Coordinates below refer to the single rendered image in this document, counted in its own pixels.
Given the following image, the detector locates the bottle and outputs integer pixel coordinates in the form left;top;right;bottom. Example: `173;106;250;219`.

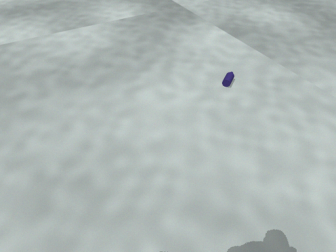
222;72;234;87

